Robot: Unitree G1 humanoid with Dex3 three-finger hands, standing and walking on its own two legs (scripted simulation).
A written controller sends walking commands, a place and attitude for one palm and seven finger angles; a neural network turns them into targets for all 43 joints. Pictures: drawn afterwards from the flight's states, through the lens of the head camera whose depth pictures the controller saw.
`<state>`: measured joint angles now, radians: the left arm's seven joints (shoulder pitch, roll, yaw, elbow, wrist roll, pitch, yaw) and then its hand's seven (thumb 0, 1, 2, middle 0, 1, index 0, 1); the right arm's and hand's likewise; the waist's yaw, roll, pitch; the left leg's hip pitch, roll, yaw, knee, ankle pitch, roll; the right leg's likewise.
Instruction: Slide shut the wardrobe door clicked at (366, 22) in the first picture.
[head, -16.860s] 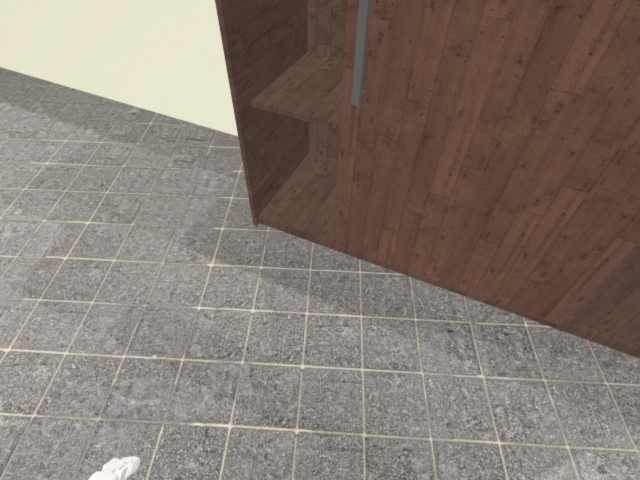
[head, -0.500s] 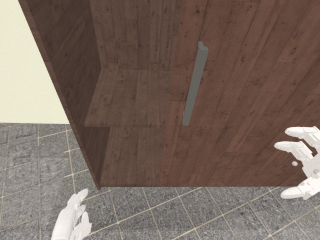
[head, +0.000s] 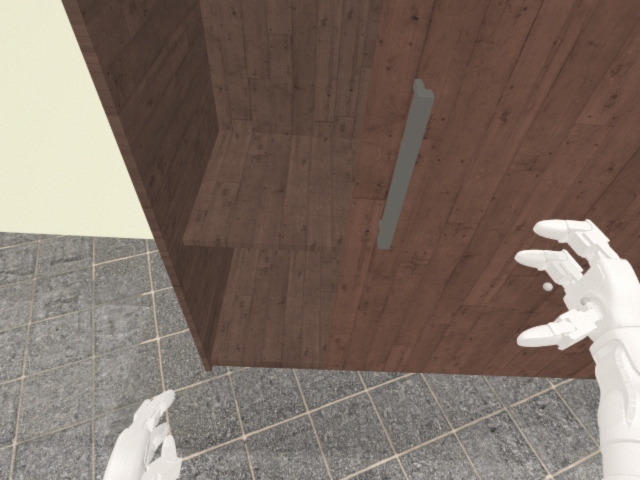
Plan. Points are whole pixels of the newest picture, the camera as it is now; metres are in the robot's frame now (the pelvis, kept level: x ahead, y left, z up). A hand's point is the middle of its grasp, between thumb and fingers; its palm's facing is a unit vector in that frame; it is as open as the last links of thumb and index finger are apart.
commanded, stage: move the hooked fingers beside the handle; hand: right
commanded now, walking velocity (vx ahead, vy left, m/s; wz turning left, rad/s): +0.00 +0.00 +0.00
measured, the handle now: (398, 174) +0.54 -0.08 +0.10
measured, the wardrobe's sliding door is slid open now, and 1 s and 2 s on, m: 0.36 0.36 0.36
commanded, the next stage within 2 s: none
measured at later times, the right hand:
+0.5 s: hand (492, 240) +0.40 -0.19 +0.12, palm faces -0.03 +1.00 -0.03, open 13.9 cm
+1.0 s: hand (452, 207) +0.46 -0.15 +0.11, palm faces -0.03 +1.00 -0.01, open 13.9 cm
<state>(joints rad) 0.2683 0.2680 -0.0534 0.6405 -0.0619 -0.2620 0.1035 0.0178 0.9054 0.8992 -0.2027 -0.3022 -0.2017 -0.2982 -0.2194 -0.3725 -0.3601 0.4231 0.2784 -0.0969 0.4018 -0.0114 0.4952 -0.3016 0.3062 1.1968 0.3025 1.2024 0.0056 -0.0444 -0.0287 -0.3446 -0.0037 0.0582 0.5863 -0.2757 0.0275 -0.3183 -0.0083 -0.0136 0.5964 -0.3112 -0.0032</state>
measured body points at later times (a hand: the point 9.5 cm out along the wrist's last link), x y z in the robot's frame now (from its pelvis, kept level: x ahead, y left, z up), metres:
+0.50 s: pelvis +0.01 +0.00 +0.00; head +0.03 +0.01 +0.45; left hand +0.12 +0.25 -0.11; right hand +0.39 -0.24 +0.12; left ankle +0.02 +0.10 -0.73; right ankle +0.00 -0.12 -0.73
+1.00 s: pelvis +0.00 +0.00 -0.01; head +0.06 +0.01 +0.44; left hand +0.05 +0.26 -0.13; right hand +0.46 -0.20 +0.11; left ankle +0.02 +0.10 -0.73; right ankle +0.00 -0.12 -0.73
